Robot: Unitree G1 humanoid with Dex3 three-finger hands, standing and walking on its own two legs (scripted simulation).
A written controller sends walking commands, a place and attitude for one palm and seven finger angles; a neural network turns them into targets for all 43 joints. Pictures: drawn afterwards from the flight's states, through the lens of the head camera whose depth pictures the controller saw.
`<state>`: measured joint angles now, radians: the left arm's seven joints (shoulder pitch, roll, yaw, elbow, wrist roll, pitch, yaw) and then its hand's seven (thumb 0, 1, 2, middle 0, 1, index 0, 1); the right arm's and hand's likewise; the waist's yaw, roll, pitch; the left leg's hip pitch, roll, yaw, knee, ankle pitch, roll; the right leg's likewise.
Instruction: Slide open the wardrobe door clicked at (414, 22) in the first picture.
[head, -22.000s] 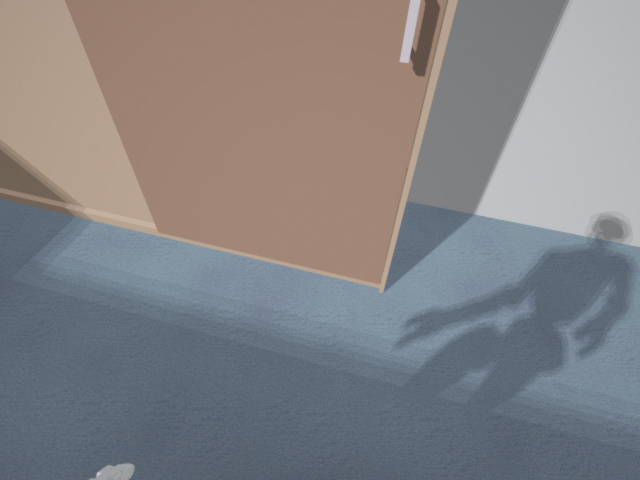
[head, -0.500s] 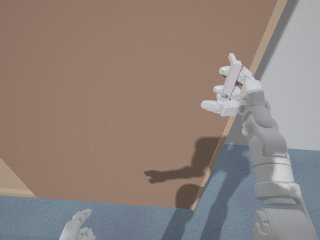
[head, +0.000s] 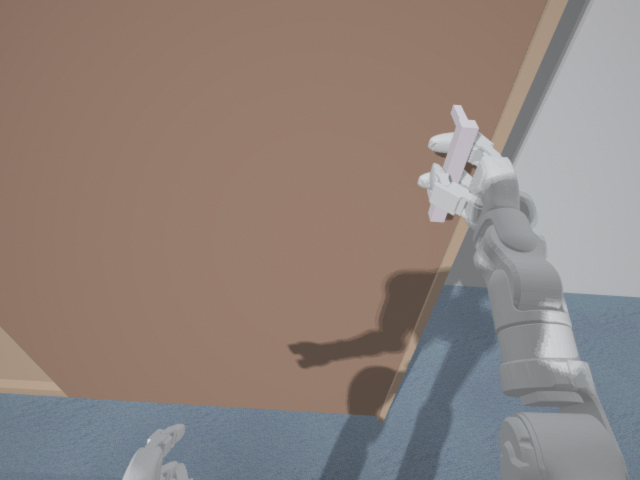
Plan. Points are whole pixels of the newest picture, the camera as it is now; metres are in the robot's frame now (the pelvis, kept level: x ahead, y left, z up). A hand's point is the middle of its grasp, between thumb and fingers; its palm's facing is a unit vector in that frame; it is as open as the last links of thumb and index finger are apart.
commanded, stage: grip the handle and tug to test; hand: right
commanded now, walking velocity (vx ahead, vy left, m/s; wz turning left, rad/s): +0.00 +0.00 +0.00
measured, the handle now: (447, 165) +0.46 -0.13 +0.20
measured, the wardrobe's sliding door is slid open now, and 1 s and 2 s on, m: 0.00 0.00 0.00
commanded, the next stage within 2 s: tug the door sideways, standing still in 0.64 s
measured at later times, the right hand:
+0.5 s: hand (437, 189) +0.40 -0.11 +0.20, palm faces +0.00 +1.00 +0.01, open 5.5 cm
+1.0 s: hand (437, 189) +0.40 -0.11 +0.20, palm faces +0.01 +1.00 +0.00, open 5.6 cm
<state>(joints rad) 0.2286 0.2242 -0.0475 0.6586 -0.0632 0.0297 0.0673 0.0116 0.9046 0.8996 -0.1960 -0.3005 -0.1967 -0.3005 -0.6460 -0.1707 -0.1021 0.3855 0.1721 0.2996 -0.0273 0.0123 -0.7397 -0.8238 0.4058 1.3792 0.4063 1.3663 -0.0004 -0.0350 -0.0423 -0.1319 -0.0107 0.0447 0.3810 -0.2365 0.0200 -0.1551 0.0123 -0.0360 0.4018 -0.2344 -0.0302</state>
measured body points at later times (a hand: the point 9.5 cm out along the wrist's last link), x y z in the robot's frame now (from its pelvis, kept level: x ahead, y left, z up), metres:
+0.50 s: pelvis +0.01 +0.01 +0.00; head -0.01 +0.02 +0.45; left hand +0.16 +0.24 -0.10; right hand +0.40 -0.16 +0.20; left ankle -0.02 +0.11 -0.74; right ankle -0.01 -0.10 -0.74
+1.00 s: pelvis +0.03 +0.00 +0.00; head +0.02 +0.02 +0.45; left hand +0.22 +0.23 -0.09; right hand +0.40 -0.16 +0.21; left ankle -0.02 +0.11 -0.74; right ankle -0.01 -0.10 -0.74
